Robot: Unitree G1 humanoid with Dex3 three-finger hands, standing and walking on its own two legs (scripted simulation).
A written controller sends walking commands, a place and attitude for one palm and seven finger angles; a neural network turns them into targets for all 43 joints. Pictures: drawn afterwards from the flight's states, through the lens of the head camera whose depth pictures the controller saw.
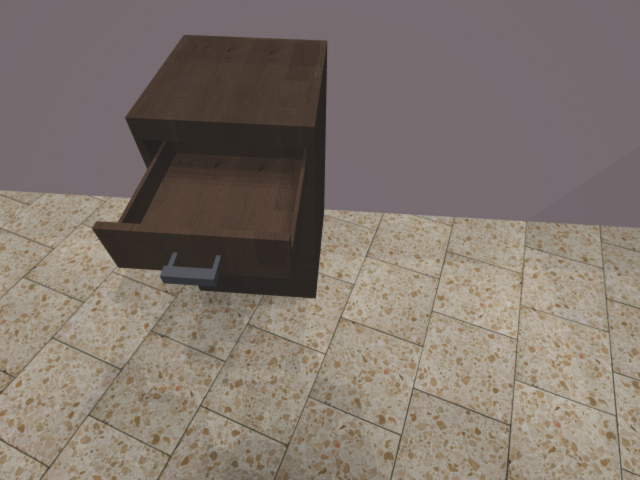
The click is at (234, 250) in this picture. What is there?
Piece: drawer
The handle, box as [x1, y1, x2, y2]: [160, 252, 221, 286]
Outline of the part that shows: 160,274 160,277 163,282 216,286 219,276 217,270 221,256 216,255 211,269 177,267 174,265 178,254 176,252 173,252 168,265 163,267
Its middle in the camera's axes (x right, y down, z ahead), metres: -0.26 +0.06 +0.78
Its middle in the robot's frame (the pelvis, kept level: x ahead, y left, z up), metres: +0.51 +0.29 -0.16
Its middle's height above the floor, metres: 0.61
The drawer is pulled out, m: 0.28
